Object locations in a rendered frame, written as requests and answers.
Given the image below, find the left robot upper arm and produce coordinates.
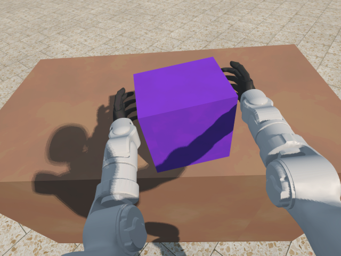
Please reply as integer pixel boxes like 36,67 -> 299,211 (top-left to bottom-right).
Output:
61,203 -> 147,256

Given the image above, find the robot right forearm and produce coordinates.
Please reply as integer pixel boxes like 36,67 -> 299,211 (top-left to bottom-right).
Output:
240,89 -> 341,196

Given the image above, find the carton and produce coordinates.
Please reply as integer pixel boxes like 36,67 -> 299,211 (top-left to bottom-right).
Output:
133,57 -> 238,173

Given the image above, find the left robot hand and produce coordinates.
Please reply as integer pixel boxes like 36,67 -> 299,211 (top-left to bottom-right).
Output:
113,87 -> 137,121

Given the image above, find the robot left forearm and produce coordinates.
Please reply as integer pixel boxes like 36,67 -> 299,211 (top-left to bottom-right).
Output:
83,118 -> 141,245

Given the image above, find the right robot hand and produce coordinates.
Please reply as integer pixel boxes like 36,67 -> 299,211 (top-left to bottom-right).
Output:
221,61 -> 255,102

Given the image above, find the right robot upper arm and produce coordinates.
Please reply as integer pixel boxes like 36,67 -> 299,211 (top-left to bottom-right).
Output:
266,155 -> 341,256

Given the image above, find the pedestal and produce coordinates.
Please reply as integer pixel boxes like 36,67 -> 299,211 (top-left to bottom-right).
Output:
0,44 -> 341,243

